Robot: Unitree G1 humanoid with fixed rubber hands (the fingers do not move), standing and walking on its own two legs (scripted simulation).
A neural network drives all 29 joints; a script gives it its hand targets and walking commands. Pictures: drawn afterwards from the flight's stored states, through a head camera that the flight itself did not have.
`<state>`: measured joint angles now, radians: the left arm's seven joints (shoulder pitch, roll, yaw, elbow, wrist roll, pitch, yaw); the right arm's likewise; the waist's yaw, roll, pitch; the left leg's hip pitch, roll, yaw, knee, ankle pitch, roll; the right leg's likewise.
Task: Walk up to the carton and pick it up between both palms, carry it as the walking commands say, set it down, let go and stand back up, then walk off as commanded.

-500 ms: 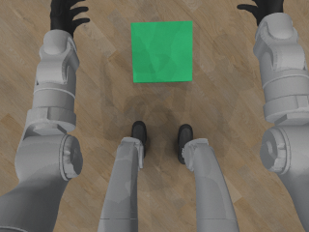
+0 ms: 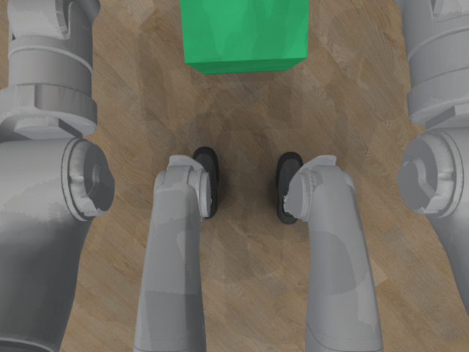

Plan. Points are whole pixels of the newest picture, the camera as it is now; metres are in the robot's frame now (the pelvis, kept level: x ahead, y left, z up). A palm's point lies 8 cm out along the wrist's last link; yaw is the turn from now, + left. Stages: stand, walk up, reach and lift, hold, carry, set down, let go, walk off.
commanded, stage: reach and lift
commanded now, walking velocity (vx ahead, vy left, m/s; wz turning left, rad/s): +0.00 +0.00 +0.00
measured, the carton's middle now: (243, 15) +0.58 +0.01 -0.43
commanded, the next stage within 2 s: none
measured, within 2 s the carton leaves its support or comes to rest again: neither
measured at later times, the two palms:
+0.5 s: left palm out of the picture +0.58 +0.20 -0.28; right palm out of the picture +0.58 -0.15 -0.27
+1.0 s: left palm (145, 6) +0.58 +0.20 -0.36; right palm (337, 0) +0.58 -0.15 -0.36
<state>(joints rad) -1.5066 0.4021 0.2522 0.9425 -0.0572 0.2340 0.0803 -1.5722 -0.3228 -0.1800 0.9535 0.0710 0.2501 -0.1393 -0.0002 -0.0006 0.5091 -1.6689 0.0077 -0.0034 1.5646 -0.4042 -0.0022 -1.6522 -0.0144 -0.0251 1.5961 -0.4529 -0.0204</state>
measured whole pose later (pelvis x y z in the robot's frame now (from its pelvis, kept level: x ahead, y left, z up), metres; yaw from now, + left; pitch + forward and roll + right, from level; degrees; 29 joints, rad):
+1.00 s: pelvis +0.01 +0.00 -0.19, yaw +0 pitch +32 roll +0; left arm -1.54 0.42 0.12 1.10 -0.18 0.09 0.14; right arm -1.59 -0.33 -0.11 1.13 0.17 0.11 -0.17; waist 0.00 -0.02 0.52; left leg -2.22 0.01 0.00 2.22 -0.55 0.00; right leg -2.19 -0.01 -0.02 2.25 -0.61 -0.02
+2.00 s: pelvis +0.02 +0.00 -0.19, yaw -1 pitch +32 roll +0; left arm -1.57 0.37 0.11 1.10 -0.20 0.11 0.11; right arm -1.63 -0.32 -0.05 1.15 0.19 0.11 -0.12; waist 0.00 -0.01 0.52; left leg -2.22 0.01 0.00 2.22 -0.55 0.00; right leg -2.19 0.00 -0.01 2.25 -0.61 -0.02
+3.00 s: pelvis +0.01 +0.01 -0.16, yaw -1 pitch +28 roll +0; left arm -1.57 0.31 0.19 0.89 -0.12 0.36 0.17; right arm -1.56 -0.30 -0.17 0.86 0.16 0.34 -0.18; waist 0.00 -0.04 0.52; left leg -2.07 0.00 -0.01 2.14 -0.56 0.00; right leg -2.05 0.05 0.01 2.16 -0.60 0.01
